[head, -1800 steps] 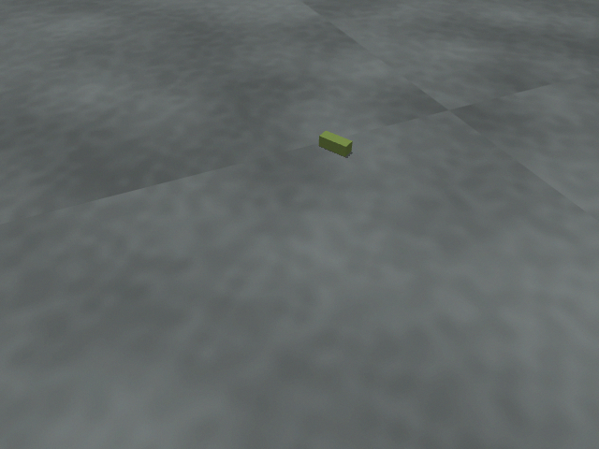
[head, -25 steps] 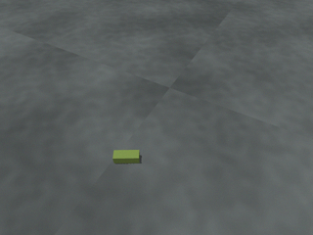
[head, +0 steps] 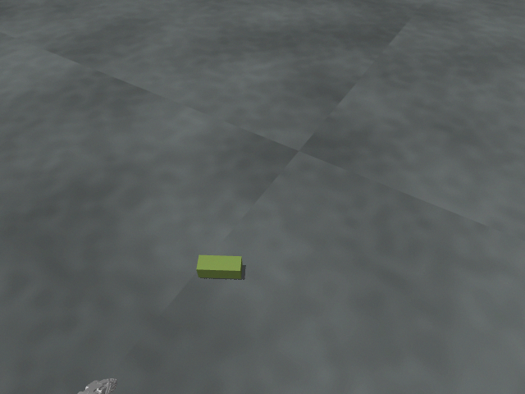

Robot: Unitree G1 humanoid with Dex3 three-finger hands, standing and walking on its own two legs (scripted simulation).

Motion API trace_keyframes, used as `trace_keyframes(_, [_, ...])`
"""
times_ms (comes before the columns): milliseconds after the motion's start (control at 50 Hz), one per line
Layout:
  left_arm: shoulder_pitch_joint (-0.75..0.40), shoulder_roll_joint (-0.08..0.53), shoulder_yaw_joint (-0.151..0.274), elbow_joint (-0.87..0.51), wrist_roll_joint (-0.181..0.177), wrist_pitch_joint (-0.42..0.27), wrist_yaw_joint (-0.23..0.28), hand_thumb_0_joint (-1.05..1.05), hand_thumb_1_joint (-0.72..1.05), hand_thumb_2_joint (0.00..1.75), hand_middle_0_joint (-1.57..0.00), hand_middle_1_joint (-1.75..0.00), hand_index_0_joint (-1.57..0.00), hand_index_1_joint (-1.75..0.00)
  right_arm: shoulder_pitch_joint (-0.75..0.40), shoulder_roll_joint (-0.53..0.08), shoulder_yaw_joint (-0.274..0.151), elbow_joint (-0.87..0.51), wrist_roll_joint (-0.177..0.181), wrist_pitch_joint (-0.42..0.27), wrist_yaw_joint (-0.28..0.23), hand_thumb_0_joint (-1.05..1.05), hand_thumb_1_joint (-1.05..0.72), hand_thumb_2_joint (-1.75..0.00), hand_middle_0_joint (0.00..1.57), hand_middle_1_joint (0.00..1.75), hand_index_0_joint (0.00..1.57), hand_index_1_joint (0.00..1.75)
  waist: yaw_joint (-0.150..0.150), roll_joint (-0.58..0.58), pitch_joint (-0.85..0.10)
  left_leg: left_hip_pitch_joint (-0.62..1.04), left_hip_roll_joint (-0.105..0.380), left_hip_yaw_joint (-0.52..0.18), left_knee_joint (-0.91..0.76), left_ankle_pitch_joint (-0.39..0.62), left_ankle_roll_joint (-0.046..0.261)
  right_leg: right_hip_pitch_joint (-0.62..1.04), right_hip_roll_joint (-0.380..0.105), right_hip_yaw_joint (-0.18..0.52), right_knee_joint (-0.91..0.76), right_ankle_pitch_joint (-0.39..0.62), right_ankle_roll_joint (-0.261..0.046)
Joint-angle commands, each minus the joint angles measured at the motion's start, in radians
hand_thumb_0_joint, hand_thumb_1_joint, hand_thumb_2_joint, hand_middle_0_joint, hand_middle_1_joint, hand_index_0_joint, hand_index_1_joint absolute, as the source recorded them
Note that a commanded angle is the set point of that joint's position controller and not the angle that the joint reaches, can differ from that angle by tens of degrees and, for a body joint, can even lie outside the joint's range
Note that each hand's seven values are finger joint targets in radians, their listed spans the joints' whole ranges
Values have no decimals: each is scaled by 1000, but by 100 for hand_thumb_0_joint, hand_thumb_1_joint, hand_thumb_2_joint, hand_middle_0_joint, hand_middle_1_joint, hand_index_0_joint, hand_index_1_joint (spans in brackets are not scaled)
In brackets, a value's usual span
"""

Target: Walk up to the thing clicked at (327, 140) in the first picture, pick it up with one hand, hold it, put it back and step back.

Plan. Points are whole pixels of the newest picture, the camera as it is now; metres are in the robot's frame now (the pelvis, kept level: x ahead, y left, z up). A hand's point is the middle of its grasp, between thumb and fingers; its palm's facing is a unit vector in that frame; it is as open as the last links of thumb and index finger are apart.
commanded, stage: walk up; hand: left
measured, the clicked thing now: (220, 266) +0.74 +0.22 -0.74
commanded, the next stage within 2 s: stand in 0.26 s
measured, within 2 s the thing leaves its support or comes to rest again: neither
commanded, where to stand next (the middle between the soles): +0.34 -0.01 m, yaw -2 degrees
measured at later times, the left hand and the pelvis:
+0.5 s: hand out of the picture +0.06 +0.26 -0.15, palm faces -0.02 -0.94 -0.33, open 7.4 cm; pelvis -0.01 +0.00 +0.01, yaw +0 degrees
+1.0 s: hand out of the picture +0.06 +0.24 -0.14, palm faces -0.05 -0.94 -0.34, open 7.4 cm; pelvis -0.01 -0.01 +0.01, yaw -1 degrees
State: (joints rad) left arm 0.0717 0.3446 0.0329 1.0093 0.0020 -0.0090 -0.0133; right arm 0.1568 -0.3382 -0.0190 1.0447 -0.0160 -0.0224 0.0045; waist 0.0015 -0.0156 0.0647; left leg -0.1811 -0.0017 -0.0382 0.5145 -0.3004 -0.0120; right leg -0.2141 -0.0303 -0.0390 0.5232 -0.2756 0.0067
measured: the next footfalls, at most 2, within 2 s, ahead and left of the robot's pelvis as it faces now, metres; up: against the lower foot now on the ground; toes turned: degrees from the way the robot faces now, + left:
left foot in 1.56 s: +0.17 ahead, +0.17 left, +0.00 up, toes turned +3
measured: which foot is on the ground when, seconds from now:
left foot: down 0.00-1.00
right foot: down 0.00-1.00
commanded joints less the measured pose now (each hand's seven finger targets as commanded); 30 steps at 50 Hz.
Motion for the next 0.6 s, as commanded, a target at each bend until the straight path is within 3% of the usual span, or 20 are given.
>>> trace_keyframes(0, [-41, 224, 54, -47, -10, -30, 23, 0, 90, 90, -20, -30, -20, -30, -35, -225, -44, -45, 7, -25, -26, 0, -90, -90, 20, 30, 20, 30, 8, 58, -143, -7, 108, -75, -77, 456, 47, 145, -88, 83, -59, 345, -47])
trace_keyframes(100, [-66, 218, 46, -23, -5, -26, 21, 0, 90, 90, -20, -30, -20, -30, -92, -218, -41, -32, 5, -17, -23, 0, -90, -90, 20, 30, 20, 30, 10, 63, -129, -17, 116, -87, -133, 344, 44, 154, -88, 80, -107, 275, -36])
trace_keyframes(180, [-51, 216, 42, -5, -2, -27, 18, 0, 90, 90, -20, -30, -20, -30, -125, -212, -38, -26, 5, -17, -20, 0, -90, -90, 20, 30, 20, 30, 17, 54, -129, 13, 117, -82, -151, 347, 42, 153, -89, 80, -136, 279, -27])
trace_keyframes(220, [-57, 217, 42, 4, -1, -26, 17, 0, 90, 90, -20, -30, -20, -30, -130, -207, -36, -18, 4, -15, -18, 0, -90, -90, 20, 30, 20, 30, 13, 43, -105, 5, 111, -82, -167, 296, 36, 139, -89, 87, -158, 247, -24])
trace_keyframes(260, [-49, 195, 20, 31, 3, -23, 14, 0, 90, 90, -20, -30, -20, -30, -133, -221, -35, -11, 8, -17, -14, 0, -90, -90, 20, 30, 20, 30, 5, 59, -89, 36, 125, -95, -217, 272, 32, 119, -90, 96, -193, 214, -28])
trace_keyframes(320, [-48, 208, 17, 43, 6, -28, 16, 0, 90, 90, -20, -30, -20, -30, -140, -219, -37, -7, 7, -18, -11, 0, -90, -90, 20, 30, 20, 30, 4, 37, -115, 60, 126, -86, -218, 323, 31, 155, -99, 90, -196, 260, -28])
trace_keyframes(420, [-40, 215, 10, 65, 5, -33, 17, 0, 90, 90, -20, -30, -20, -30, -135, -220, -34, 6, 8, -15, -8, 0, -90, -90, 20, 30, 20, 30, 1, 21, -102, 70, 124, -80, -241, 287, 31, 147, -103, 96, -224, 240, -23])
trace_keyframes(500, [-29, 218, 6, 72, 6, -32, 16, 0, 90, 90, -20, -30, -20, -30, -133, -222, -32, 13, 8, -15, -5, 0, -90, -90, 20, 30, 20, 30, 2, 31, -94, 64, 120, -76, -259, 238, 28, 140, -104, 101, -238, 203, -23])
trace_keyframes(560, [-9, 220, 4, 81, 10, -30, 17, 0, 90, 90, -20, -30, -20, -30, -131, -217, -30, 21, 8, -9, -3, 0, -90, -90, 20, 30, 20, 30, 7, 16, -59, 35, 110, -77, -274, 127, 26, 109, -98, 104, -262, 92, -18])
trace_keyframes(580, [-8, 223, 3, 81, 11, -31, 17, 0, 90, 90, -20, -30, -20, -30, -133, -211, -29, 19, 8, -8, -2, 0, -90, -90, 20, 30, 20, 30, 8, 2, -56, 39, 112, -79, -268, 140, 29, 102, -101, 106, -265, 82, -21])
